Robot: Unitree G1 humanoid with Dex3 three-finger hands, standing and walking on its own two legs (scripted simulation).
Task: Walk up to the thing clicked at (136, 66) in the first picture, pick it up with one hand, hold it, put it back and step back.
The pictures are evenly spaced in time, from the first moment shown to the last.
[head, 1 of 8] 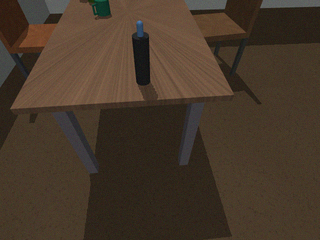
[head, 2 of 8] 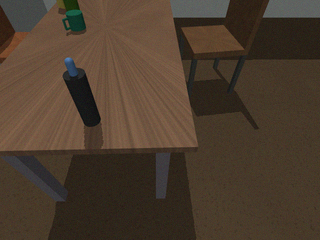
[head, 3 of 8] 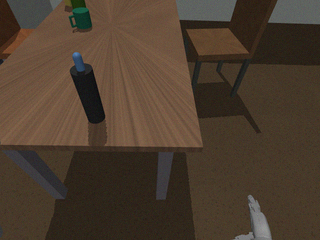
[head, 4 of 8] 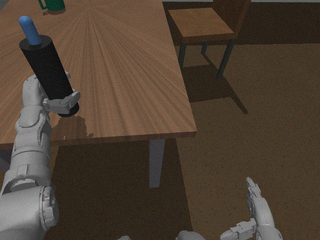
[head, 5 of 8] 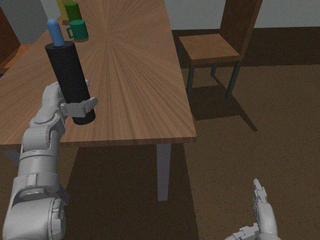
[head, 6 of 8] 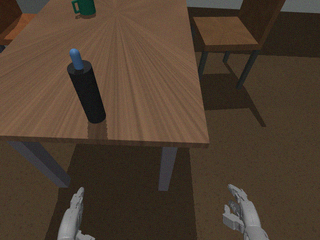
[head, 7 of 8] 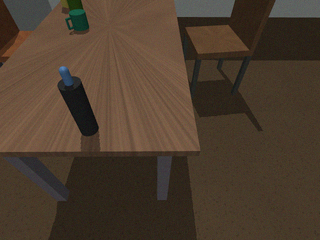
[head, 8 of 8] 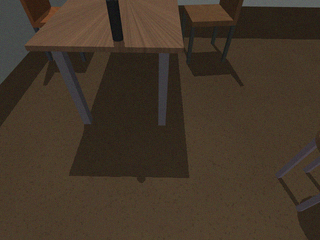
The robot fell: no
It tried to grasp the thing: yes
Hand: left
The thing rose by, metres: 0.23
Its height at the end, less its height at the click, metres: +0.00
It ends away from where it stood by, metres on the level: 0.03
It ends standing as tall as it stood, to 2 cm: yes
